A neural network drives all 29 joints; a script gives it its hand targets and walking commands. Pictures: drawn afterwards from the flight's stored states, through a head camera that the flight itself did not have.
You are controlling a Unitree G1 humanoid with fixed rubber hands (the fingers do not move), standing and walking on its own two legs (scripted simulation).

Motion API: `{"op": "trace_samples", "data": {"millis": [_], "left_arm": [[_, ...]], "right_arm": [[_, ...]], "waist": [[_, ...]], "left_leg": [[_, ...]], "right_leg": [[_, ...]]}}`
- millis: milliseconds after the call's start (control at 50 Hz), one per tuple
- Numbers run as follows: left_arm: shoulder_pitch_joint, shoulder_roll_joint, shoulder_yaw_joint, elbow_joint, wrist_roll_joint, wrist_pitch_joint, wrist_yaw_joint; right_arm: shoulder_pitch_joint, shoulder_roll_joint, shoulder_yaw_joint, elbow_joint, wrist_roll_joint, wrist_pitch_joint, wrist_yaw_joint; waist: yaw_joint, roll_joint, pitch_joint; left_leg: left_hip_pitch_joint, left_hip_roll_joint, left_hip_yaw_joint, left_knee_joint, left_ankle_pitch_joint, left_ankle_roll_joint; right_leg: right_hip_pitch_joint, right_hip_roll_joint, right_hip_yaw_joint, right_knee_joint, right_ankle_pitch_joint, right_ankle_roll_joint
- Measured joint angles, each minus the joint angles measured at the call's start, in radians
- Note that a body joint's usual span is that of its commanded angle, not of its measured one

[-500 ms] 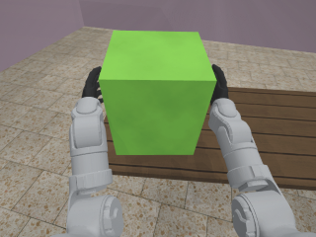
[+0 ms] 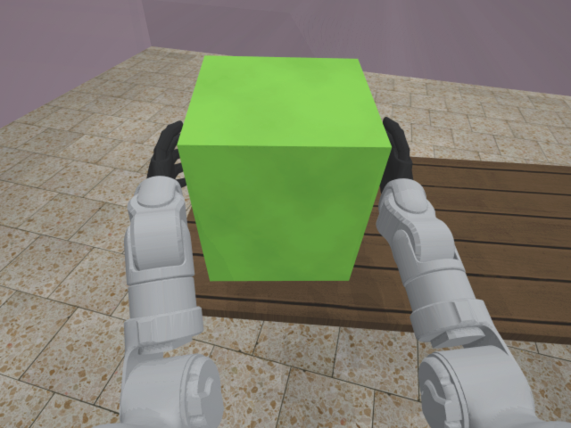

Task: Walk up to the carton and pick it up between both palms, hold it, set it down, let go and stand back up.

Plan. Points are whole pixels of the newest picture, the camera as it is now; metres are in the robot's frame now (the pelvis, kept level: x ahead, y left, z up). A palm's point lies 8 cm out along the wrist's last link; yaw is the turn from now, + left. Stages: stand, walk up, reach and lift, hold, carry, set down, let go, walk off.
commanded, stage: hold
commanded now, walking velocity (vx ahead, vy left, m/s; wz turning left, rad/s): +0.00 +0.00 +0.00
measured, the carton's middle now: (280, 174) +0.40 +0.00 +0.18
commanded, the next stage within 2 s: set down in 0.90 s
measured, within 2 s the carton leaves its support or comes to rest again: neither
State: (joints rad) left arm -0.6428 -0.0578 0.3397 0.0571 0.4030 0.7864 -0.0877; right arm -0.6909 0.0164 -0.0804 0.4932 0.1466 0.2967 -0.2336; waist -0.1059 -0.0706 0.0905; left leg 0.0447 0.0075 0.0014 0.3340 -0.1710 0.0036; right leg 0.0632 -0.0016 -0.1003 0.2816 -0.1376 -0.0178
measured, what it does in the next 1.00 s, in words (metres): stands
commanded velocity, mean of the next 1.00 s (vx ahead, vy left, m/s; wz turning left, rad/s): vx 0.00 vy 0.00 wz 0.00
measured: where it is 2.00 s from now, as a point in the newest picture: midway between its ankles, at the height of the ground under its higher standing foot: outside the picture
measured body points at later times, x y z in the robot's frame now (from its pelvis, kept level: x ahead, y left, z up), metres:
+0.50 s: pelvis +0.00 +0.00 +0.00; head -0.04 +0.03 +0.45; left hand +0.38 +0.14 +0.21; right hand +0.37 -0.16 +0.20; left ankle +0.03 +0.11 -0.75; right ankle +0.03 -0.11 -0.75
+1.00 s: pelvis -0.01 +0.00 +0.00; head -0.05 +0.03 +0.45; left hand +0.38 +0.15 +0.21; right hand +0.37 -0.16 +0.20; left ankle +0.03 +0.11 -0.75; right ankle +0.03 -0.11 -0.75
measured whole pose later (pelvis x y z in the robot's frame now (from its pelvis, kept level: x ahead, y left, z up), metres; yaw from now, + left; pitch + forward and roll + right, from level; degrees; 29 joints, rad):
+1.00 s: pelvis -0.01 +0.00 +0.00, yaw +0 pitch -12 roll -1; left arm -0.71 -0.04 0.35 0.14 0.41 0.76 -0.09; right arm -0.72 0.03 -0.12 0.54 0.11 0.26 -0.23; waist -0.12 -0.08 0.11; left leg 0.03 0.01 0.00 0.34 -0.16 0.00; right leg 0.05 0.00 -0.11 0.28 -0.12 -0.02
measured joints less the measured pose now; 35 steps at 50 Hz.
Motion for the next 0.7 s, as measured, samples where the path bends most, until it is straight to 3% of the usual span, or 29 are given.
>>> {"op": "trace_samples", "data": {"millis": [180, 280, 380, 700], "left_arm": [[0.010, -0.004, -0.003, -0.011, 0.000, -0.001, 0.000], [-0.030, 0.013, 0.007, 0.042, 0.007, -0.001, -0.009], [-0.031, 0.018, -0.007, 0.024, -0.004, -0.008, -0.004], [-0.055, 0.017, 0.009, 0.057, 0.008, -0.011, -0.007]], "right_arm": [[0.010, -0.005, 0.010, -0.013, 0.008, 0.001, -0.003], [-0.012, 0.018, -0.027, 0.020, -0.032, 0.003, 0.000], [-0.003, 0.002, -0.003, -0.004, -0.004, -0.013, -0.014], [-0.024, 0.010, -0.024, 0.039, -0.025, -0.025, -0.004]], "waist": [[0.000, 0.002, -0.002], [-0.011, -0.006, 0.018], [-0.017, -0.001, 0.024], [-0.005, -0.008, 0.024]], "left_leg": [[0.005, 0.000, 0.002, -0.002, -0.002, 0.001], [0.008, -0.002, -0.001, -0.008, 0.005, 0.001], [-0.009, 0.003, 0.000, 0.007, 0.001, 0.001], [-0.008, 0.002, 0.002, 0.000, 0.010, 0.000]], "right_leg": [[0.006, 0.000, 0.001, -0.003, -0.001, 0.001], [0.008, -0.002, -0.002, -0.005, 0.002, 0.001], [0.002, 0.003, -0.001, -0.014, 0.011, 0.001], [-0.004, 0.003, -0.001, -0.007, 0.013, -0.002]]}}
